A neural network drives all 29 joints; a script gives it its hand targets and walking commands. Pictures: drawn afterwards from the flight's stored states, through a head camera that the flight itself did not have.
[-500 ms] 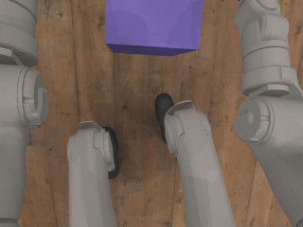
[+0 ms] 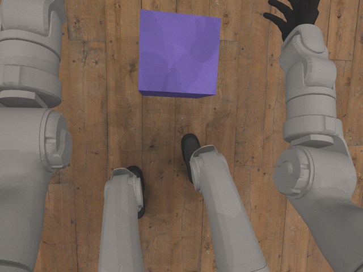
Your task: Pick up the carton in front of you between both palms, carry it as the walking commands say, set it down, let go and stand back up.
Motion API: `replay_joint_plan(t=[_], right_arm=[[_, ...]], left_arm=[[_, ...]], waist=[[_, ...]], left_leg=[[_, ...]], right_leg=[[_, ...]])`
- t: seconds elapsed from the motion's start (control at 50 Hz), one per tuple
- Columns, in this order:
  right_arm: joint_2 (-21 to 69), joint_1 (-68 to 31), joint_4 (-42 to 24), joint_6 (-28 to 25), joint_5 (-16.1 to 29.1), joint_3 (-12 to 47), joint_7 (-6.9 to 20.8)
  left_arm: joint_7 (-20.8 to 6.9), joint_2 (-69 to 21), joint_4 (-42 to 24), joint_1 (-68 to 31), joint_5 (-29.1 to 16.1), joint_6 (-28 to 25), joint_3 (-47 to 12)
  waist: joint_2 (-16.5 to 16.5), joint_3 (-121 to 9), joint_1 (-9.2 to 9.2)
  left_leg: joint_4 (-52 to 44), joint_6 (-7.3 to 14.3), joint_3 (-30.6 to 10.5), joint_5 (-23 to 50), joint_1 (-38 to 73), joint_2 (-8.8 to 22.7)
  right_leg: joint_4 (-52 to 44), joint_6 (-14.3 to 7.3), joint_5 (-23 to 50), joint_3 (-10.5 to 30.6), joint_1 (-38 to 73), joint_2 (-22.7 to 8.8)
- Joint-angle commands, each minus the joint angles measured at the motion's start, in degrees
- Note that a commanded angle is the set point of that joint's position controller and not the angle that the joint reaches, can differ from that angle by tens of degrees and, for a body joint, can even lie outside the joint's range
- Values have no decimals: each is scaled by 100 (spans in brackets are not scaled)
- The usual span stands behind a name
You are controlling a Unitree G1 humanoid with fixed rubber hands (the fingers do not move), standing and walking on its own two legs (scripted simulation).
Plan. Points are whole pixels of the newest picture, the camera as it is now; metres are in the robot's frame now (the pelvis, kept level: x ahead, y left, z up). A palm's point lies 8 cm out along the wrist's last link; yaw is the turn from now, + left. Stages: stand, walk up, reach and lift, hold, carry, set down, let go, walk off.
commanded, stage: set down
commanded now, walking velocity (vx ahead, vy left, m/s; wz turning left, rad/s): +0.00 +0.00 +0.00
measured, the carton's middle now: (174, 63) +0.52 -0.11 -0.45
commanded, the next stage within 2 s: let go in 0.12 s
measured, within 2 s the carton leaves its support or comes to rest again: neither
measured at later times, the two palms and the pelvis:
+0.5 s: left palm out of the picture +0.48 +0.13 +0.01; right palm (351, 56) +0.41 -0.27 +0.02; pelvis +0.03 -0.02 +0.12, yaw +2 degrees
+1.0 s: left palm out of the picture +0.34 +0.18 +0.10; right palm out of the picture +0.25 -0.26 +0.12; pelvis +0.09 -0.02 +0.19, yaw -2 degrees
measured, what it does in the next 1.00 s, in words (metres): rises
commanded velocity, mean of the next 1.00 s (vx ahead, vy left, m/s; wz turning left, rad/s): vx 0.00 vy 0.00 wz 0.00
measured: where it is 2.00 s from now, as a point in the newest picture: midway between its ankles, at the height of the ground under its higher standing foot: (165, 184)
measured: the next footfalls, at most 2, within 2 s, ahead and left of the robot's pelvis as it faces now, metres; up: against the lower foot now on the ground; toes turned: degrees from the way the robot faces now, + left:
none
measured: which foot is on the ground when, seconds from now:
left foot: down 0.00-1.00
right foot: down 0.00-1.00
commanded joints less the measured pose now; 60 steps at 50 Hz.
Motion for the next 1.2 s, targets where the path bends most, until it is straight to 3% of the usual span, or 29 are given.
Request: replay_joint_plan(t=[0.0,0.12,0.2,0.34,0.4,0.48,0.64,0.8,0.92,1.06,1.18], right_arm=[[-713,-1072,-697,-116,-88,-84,51],[-485,-856,-564,-151,-356,-195,208],[-390,-298,-672,-230,-646,-180,413],[-478,1388,-1217,-470,-1055,254,936],[-646,2072,-1379,-573,-1058,510,1141],[-698,3046,-1443,-720,-870,921,1294],[-570,4911,-1522,-1088,-432,1701,1296],[-519,6610,-2150,-1345,-221,2176,1074],[-579,7455,-2451,-1406,-119,2345,990],[-730,7743,-2200,-1380,-114,2285,981],[-825,7949,-2010,-1223,-244,2178,969]], left_arm=[[-69,513,-599,-1741,58,-132,143],[-212,331,-323,-1423,337,-185,436],[-149,53,-500,-676,682,-252,807],[482,-951,-1883,1412,907,-470,1078],[739,-1263,-2538,2255,869,-595,1009],[840,-1411,-3080,3203,745,-750,854],[588,-1348,-2879,5180,521,-1211,685],[370,-1106,-2703,6897,371,-1639,509],[256,-1034,-2967,7902,278,-1788,328],[68,-994,-3258,8764,141,-1753,64],[-109,-953,-3576,9277,-1,-1544,-131]], waist=[[783,-6460,-354],[711,-5958,-283],[629,-6229,-186],[376,-6359,-5],[214,-5863,40],[150,-5132,111],[-198,-3595,322],[-647,-2596,487],[-341,-1689,689],[124,-758,904],[35,-256,964]], left_leg=[[-1429,-101,459,1611,2174,-275],[-2125,-108,386,1611,2630,-253],[-2551,-158,355,2094,3156,-272],[-3273,-309,285,3175,4241,-291],[-3675,-320,266,2859,4427,-255],[-4134,-300,339,2155,4669,-235],[-4717,-132,387,1215,4965,-157],[-5296,45,311,1279,5865,-47],[-5810,40,251,1682,7112,65],[-6380,-40,160,2225,8175,234],[-6635,-55,53,2678,8546,358]], right_leg=[[-438,94,2845,-640,5494,341],[-1141,119,2554,-643,5646,330],[-1488,106,2884,-651,6298,354],[-2005,-57,3502,-589,7414,370],[-2355,-129,3267,-491,7870,310],[-2816,-148,2855,-335,8479,246],[-3552,-78,2196,-16,9640,135],[-4076,21,2803,160,10764,88],[-4578,20,2676,76,10979,174],[-5079,-36,2180,-90,11092,336],[-5193,-69,2163,-160,11354,448]])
